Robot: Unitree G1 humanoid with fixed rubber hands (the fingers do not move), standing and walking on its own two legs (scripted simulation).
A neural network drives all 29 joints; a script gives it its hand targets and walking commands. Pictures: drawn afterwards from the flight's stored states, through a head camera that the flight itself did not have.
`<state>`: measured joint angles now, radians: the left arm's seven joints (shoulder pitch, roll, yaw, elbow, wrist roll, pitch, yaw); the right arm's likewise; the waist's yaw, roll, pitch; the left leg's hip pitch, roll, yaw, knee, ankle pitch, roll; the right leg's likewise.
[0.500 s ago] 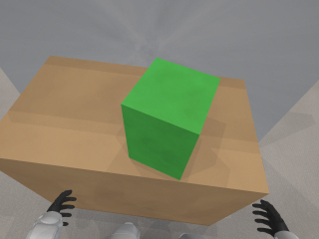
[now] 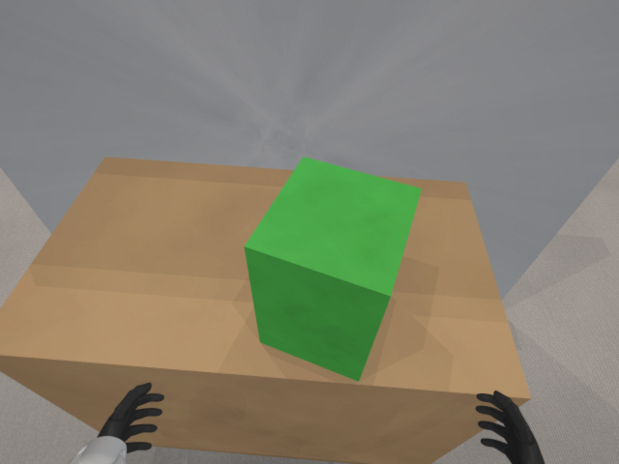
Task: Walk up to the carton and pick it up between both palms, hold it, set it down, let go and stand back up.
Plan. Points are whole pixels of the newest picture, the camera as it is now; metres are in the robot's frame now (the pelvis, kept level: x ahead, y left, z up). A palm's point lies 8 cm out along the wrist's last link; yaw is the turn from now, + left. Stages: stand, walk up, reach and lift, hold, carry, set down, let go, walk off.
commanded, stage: reach and lift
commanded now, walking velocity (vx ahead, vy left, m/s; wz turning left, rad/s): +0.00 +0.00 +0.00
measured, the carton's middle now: (332, 273) +0.38 -0.01 +0.01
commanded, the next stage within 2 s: none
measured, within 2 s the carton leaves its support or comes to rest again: neither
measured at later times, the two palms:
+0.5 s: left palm (121, 428) +0.18 +0.26 -0.06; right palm out of the picture +0.14 -0.22 -0.04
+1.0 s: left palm (119, 427) +0.18 +0.25 -0.04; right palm out of the picture +0.14 -0.17 -0.03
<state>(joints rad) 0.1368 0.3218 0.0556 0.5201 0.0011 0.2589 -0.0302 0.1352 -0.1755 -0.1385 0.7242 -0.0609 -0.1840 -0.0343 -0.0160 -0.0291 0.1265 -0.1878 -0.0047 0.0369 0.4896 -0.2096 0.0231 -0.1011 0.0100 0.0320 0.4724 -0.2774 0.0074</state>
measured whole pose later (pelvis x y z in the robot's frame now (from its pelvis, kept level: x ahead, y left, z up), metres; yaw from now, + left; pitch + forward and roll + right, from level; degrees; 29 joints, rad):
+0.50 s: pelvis +0.00 +0.02 +0.00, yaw -2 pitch -6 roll -1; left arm 0.21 0.31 -0.02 0.46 -0.08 0.05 -0.04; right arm 0.26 -0.09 -0.11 0.57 0.00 -0.24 -0.09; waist 0.00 -0.03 0.09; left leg -0.15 0.00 0.08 0.46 -0.21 0.05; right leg -0.06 0.01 0.08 0.40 -0.24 0.02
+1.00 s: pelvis +0.00 +0.02 +0.00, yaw -2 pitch -8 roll -2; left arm 0.28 0.35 -0.09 0.38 -0.19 -0.21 -0.12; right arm 0.38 0.03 -0.03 0.39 0.05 -0.32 -0.19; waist 0.02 -0.03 0.10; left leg -0.15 0.01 0.08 0.51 -0.24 0.05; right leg -0.04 0.02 0.07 0.42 -0.25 0.03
